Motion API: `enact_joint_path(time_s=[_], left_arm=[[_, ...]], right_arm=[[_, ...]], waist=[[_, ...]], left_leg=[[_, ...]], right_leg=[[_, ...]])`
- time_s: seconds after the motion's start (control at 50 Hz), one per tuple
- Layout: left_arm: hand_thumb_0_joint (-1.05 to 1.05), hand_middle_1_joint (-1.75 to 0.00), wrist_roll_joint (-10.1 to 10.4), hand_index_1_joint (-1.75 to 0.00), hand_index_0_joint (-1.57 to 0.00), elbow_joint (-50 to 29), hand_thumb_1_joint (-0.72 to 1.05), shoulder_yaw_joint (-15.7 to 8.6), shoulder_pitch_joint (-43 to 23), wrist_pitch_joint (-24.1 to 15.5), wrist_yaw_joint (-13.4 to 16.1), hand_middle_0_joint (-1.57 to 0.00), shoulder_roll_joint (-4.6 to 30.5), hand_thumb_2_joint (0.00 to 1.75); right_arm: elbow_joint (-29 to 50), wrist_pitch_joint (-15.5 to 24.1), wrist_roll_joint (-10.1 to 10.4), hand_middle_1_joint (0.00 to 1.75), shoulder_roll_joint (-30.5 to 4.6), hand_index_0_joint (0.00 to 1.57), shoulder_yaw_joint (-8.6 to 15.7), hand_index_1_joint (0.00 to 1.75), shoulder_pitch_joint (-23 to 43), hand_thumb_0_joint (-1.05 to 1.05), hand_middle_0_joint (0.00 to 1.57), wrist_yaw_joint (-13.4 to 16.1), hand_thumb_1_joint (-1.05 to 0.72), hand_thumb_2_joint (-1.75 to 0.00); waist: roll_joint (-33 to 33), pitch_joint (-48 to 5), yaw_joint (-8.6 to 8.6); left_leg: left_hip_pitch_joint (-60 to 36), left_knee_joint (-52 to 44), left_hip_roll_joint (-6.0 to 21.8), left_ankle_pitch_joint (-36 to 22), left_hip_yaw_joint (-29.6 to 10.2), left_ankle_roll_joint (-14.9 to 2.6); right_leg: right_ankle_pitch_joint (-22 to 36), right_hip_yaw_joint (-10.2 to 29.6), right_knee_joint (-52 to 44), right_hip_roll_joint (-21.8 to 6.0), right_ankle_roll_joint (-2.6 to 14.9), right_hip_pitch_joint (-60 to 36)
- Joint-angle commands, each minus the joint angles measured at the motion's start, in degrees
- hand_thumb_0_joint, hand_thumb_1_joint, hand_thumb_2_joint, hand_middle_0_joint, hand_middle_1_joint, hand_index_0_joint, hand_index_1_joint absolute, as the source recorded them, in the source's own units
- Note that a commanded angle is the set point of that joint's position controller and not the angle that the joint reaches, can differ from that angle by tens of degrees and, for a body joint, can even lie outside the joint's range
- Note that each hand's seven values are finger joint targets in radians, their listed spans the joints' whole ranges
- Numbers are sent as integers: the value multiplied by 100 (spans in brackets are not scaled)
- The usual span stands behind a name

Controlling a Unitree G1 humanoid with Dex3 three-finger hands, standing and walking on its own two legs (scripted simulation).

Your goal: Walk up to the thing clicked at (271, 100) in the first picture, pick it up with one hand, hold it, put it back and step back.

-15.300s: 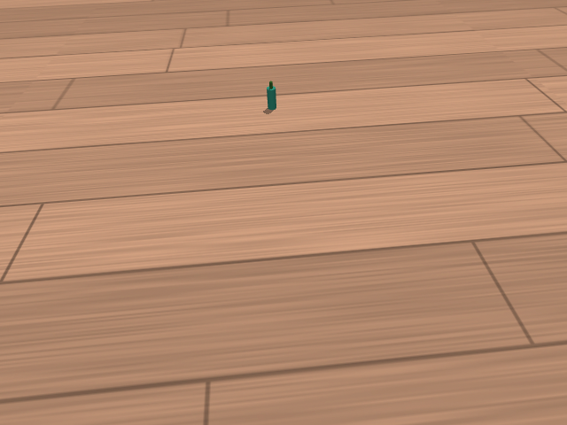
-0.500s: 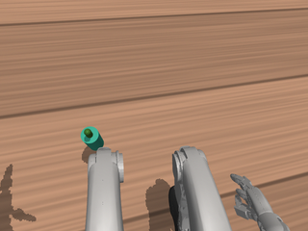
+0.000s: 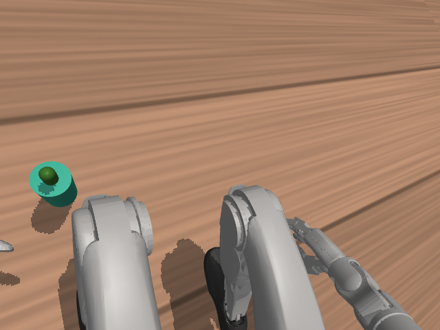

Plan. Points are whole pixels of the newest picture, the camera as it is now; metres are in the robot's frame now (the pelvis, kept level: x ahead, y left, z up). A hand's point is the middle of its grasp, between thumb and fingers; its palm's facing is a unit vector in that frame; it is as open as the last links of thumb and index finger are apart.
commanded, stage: close in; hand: left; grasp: from the side
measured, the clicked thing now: (55, 184) +0.37 +0.24 -0.19
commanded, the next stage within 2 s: rest palm in 0.64 s
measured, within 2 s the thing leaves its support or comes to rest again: leaves its support in 1.66 s
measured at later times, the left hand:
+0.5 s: hand (28, 196) +0.34 +0.28 -0.16, palm faces +0.03 -1.00 -0.01, open 16.9 cm
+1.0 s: hand (46, 188) +0.36 +0.25 -0.19, palm faces +0.13 -0.99 -0.01, open 14.1 cm
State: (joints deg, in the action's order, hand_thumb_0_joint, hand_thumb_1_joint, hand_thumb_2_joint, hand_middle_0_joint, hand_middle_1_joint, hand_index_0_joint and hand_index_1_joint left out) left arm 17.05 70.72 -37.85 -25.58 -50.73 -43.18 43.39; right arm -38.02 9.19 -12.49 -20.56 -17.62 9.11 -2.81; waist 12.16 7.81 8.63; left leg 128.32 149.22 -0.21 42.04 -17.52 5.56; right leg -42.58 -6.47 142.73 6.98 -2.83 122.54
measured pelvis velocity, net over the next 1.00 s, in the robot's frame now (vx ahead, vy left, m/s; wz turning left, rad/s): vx -0.03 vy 0.02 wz -0.09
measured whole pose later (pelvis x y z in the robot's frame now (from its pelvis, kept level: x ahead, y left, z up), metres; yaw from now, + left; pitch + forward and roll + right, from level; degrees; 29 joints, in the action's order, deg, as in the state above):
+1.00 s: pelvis -0.03 +0.02 -0.02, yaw -5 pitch +8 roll -18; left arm 6.5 78.1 -23.3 -25.9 -68.9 -5.3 42.5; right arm -33.7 3.8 -22.3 -21.4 -28.3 10.5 -10.2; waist 16.6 16.8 11.6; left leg 125.6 154.7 -0.7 39.5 -24.7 2.6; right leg -37.7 -12.7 140.8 7.8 -3.7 115.7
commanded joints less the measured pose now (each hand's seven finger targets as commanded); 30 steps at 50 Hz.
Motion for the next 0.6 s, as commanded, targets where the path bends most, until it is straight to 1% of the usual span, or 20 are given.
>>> enact_joint_path(time_s=[0.0,0.02,0.08,0.1,0.14,0.18,0.2,0.22,0.26,0.28,0.3,0.32,0.34,0.36,0.38,0.4,0.5,0.54,0.56,0.58], left_arm=[[0,-9,17,-8,-5,-587,-49,610,-931,-623,214,-6,548,4],[0,-10,-11,-9,-5,-377,-51,741,-831,-662,296,-6,419,4],[0,-13,-90,-12,-7,-198,-54,509,-671,-884,757,-6,830,5],[0,-13,-130,-12,-7,-118,-55,508,-719,-979,917,-6,839,5],[0,-12,-192,-11,-7,-334,-57,379,-775,-1221,1237,-6,1021,5],[0,-11,-274,-10,-6,-261,-51,385,-692,-1374,1528,-6,893,5],[0,-10,-337,-9,-6,-471,-51,291,-651,-1444,1663,-6,1048,4],[0,-10,-389,-9,-6,-632,-47,302,-712,-1515,1775,-5,1144,5],[0,-9,-527,-7,-5,-629,-42,429,-728,-1550,1990,-5,959,6],[0,-8,-573,-7,-5,-789,-40,479,-850,-1589,2060,-5,999,5],[0,-8,-610,-6,-5,-704,-38,547,-766,-1580,2131,-4,888,5],[0,-6,-659,-5,-5,-710,-39,587,-694,-1553,2187,-4,922,4],[0,-7,-705,-5,-5,-668,-36,880,-798,-1550,2212,-5,794,4],[0,-6,-704,-4,-5,-633,-35,1181,-897,-1549,2229,-4,448,5],[0,-7,-695,-5,-6,-620,-34,1430,-997,-1530,2264,-6,294,4],[0,-9,-640,-7,-8,-602,-36,1560,-1079,-1513,2319,-8,170,6],[0,-6,-552,-4,-7,-203,-47,1608,-1090,-1589,2671,-6,193,2],[0,-6,-608,-4,-7,-64,-46,1527,-1054,-1683,2817,-6,256,2],[0,-6,-650,-4,-7,0,-45,1528,-1151,-1727,2882,-5,266,4],[0,-6,-721,-4,-6,81,-43,1476,-1080,-1771,2961,-5,313,4]], right_arm=[[197,-10,-115,30,-1759,20,489,30,-259,0,20,66,-90,-90],[217,-37,-124,30,-1793,20,438,30,-222,0,20,40,-90,-90],[345,-120,-222,30,-1850,20,307,30,-34,0,20,-24,-90,-90],[392,-160,-254,30,-1871,20,242,30,19,0,20,-55,-90,-89],[411,-210,-333,30,-1892,20,157,30,83,0,20,-110,-89,-89],[471,-269,-375,30,-1902,20,86,30,213,0,20,-156,-89,-89],[455,-283,-410,30,-1904,20,82,30,153,0,20,-174,-89,-89],[465,-298,-409,30,-1925,20,69,30,177,0,20,-179,-88,-89],[464,-335,-445,30,-1915,20,71,30,132,0,20,-209,-88,-89],[503,-341,-467,30,-1932,20,77,30,179,0,20,-226,-88,-89],[558,-355,-496,30,-1975,20,97,30,198,0,20,-242,-88,-89],[556,-377,-503,30,-2030,20,143,30,179,0,20,-248,-88,-89],[517,-408,-527,30,-2057,20,143,30,170,0,20,-262,-88,-89],[552,-416,-551,30,-2069,20,151,30,201,0,20,-295,-88,-89],[568,-410,-540,30,-2061,20,127,30,230,0,20,-319,-88,-89],[602,-391,-538,30,-2031,20,100,30,259,0,20,-341,-89,-89],[564,-382,-579,30,-2143,20,75,30,193,0,20,-455,-89,-89],[591,-413,-605,30,-2163,20,42,30,230,0,20,-487,-89,-89],[603,-427,-632,30,-2169,20,16,30,232,0,20,-499,-89,-89],[618,-452,-656,30,-2172,20,6,30,231,0,20,-516,-88,-89]], waist=[[-2753,-3666,299],[-2644,-3509,376],[-2332,-3446,183],[-2311,-3320,238],[-2505,-3310,117],[-2659,-3031,113],[-2841,-3050,44],[-2900,-2974,64],[-2986,-2835,186],[-3106,-2780,188],[-3137,-2803,284],[-3147,-2819,295],[-3179,-2714,456],[-3136,-2649,615],[-2998,-2409,698],[-2741,-2302,753],[-2281,-2085,805],[-2342,-1882,751],[-2332,-1880,819],[-2396,-1854,787]], left_leg=[[-2961,-1442,338,-1612,799,-362],[-2878,-1433,329,-1594,742,-358],[-2682,-1270,343,-1541,654,-384],[-2577,-1276,332,-1484,613,-386],[-2645,-1309,333,-1488,575,-344],[-2659,-1439,347,-1268,528,-303],[-2711,-1456,351,-1248,555,-289],[-2614,-1488,345,-993,567,-308],[-2549,-1533,338,-813,576,-301],[-2509,-1549,333,-714,575,-303],[-2584,-1535,325,-767,540,-291],[-2686,-1547,339,-862,498,-273],[-2651,-1583,324,-758,443,-258],[-2739,-1616,315,-765,386,-236],[-2524,-1647,290,-531,336,-259],[-2375,-1613,283,-354,318,-301],[-2158,-1548,180,-17,190,-357],[-2236,-1715,214,133,51,-319],[-2238,-1703,204,158,25,-314],[-2267,-1748,212,145,2,-297]], right_leg=[[1817,-814,-1186,-74,457,-1477],[1784,-877,-1140,-82,443,-1464],[1725,-961,-1138,-57,389,-1695],[1675,-990,-1122,-60,378,-1740],[1675,-1026,-1086,-45,392,-1804],[1438,-1095,-1052,-56,399,-1647],[1458,-1098,-1063,-43,405,-1720],[1296,-1096,-1109,-40,408,-1692],[1248,-1127,-1140,-41,389,-1702],[1239,-1118,-1141,-42,394,-1649],[1321,-1145,-1124,-37,386,-1675],[1422,-1161,-1089,-36,396,-1570],[1368,-1182,-1096,-35,399,-1481],[1406,-1235,-1100,-41,384,-1437],[1251,-1269,-1139,-33,376,-1336],[1142,-1280,-1212,-22,353,-1313],[895,-1339,-1306,46,320,-1267],[788,-1393,-1231,35,326,-1143],[789,-1411,-1243,45,313,-1197],[779,-1427,-1201,42,325,-1195]])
